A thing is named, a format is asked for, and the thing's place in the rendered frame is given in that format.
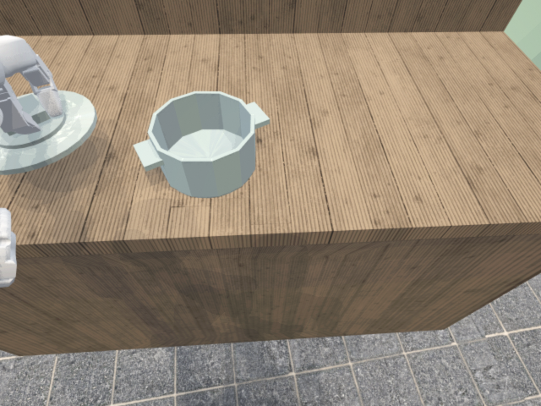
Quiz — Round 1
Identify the table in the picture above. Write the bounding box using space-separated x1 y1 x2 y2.
0 0 541 356

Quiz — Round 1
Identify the lid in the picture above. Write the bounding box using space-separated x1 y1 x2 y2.
0 91 97 175

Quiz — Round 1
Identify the robot left upper arm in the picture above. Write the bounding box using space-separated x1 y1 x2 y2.
0 208 17 288

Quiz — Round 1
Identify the robot left hand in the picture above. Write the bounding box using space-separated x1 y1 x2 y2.
0 35 63 134

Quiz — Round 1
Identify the knob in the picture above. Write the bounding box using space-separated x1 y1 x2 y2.
8 94 51 136

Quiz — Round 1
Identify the pot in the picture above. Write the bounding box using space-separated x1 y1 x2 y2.
133 91 270 198

